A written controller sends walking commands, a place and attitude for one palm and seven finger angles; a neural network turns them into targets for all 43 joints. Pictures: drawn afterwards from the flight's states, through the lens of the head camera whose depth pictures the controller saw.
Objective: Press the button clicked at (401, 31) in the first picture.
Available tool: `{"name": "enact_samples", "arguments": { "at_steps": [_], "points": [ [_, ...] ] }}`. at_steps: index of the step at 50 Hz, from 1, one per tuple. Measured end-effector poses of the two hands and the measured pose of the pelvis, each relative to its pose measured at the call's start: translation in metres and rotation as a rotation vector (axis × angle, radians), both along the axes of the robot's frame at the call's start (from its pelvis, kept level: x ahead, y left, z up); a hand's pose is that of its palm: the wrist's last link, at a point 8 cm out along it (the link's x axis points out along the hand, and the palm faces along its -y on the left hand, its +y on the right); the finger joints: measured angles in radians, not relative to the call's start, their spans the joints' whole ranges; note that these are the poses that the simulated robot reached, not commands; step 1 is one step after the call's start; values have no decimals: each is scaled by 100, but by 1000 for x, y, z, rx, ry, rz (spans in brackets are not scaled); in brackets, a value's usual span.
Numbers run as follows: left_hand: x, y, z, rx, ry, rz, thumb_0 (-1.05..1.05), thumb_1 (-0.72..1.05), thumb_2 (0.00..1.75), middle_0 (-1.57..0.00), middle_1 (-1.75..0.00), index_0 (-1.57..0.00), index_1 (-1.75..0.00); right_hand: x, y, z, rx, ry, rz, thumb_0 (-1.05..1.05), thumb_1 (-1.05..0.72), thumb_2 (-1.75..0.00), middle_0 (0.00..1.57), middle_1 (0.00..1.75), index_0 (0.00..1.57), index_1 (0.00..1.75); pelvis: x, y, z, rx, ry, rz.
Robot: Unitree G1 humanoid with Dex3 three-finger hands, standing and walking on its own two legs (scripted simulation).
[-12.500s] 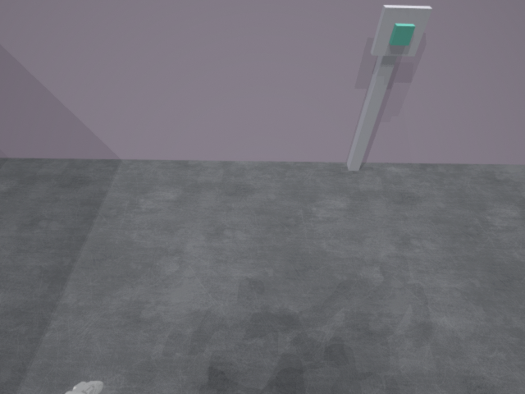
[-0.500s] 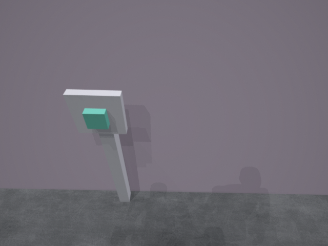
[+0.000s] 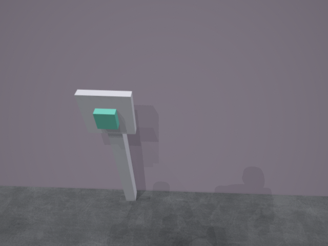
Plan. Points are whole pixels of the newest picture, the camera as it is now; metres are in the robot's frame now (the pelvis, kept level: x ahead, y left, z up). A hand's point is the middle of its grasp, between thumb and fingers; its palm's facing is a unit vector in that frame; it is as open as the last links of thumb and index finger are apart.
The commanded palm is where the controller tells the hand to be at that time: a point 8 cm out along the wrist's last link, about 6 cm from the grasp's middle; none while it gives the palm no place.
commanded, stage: come to a stop and stand still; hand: left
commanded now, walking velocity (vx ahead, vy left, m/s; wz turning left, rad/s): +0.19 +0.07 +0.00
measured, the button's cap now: (106, 118) +0.51 +0.24 +0.00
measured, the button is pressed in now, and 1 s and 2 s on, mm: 0 0 0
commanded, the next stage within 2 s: look again from close up in 1.34 s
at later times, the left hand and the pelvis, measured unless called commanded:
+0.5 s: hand out of the picture +0.03 +0.18 -0.18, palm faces -0.01 -0.98 -0.19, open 7.4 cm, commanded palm none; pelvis +0.02 +0.02 +0.00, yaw -1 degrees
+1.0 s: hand out of the picture -0.06 +0.16 -0.18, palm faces +0.03 -0.99 -0.17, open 7.4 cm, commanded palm none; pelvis -0.05 +0.00 -0.01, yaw +0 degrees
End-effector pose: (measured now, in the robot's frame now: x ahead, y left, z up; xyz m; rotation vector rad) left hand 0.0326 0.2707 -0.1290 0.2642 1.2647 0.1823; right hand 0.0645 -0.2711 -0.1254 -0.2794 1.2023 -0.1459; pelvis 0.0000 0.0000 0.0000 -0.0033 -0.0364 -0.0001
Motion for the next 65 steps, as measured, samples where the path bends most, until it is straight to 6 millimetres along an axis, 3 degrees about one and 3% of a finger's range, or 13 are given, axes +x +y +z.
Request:
{"name": "enact_samples", "arguments": {
  "at_steps": [10, 17, 26, 34, 42, 53, 59, 65],
  "points": [
    [-47, -46, -29, -143, 207, 68, 0, 91, 89, -20, -29, -20, -30, -45, 49, -19, 77, 196, -77, 1, -90, -90, 20, 30, 20, 30, 31, 8, -6, -11, 3, -6],
    [-37, -55, -28, -159, 216, 77, 0, 91, 89, -20, -29, -20, -30, -54, 72, -20, 95, 227, -138, 1, -90, -90, 20, 30, 20, 30, 34, 15, -4, -9, 2, -9],
    [-5, -37, -23, -92, 87, 25, 1, 92, 89, -20, -29, -20, -30, -54, 65, -22, 92, 151, -157, 2, -92, -90, 20, 30, 20, 30, 14, 15, -5, -9, 0, -19],
    [-5, -27, -16, -65, -47, 4, 0, 91, 89, -20, -29, -19, -30, -51, 51, -21, 86, 15, -91, 1, -91, -90, 20, 30, 20, 30, -15, 10, -8, -9, -30, -5],
    [-43, -40, -14, -84, -42, 12, 0, 91, 89, -20, -29, -19, -30, -63, 41, -16, 96, -19, -62, 1, -91, -90, 20, 30, 20, 30, -37, 2, -6, -2, -21, -3],
    [-117, -64, -28, -150, 111, 72, 0, 91, 89, -20, -29, -19, -30, -117, 36, -16, 80, 109, -84, 1, -90, -90, 20, 30, 19, 30, -53, -6, -6, -12, -11, 7],
    [-132, -71, -32, -179, 147, 88, 0, 91, 89, -20, -29, -19, -30, -145, 44, -15, 82, 180, -106, 1, -90, -90, 20, 30, 19, 30, -58, -4, -6, -18, -9, 11],
    [-134, -73, -32, -186, 137, 96, 0, 91, 89, -20, -29, -19, -30, -154, 55, -18, 99, 201, -112, 1, -90, -90, 20, 30, 19, 30, -62, -2, -6, -15, -13, 16]
  ]
}}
